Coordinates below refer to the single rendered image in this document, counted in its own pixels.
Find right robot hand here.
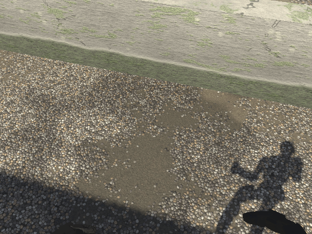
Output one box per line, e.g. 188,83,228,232
243,209,307,234

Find left robot hand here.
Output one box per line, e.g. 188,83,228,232
51,222,97,234

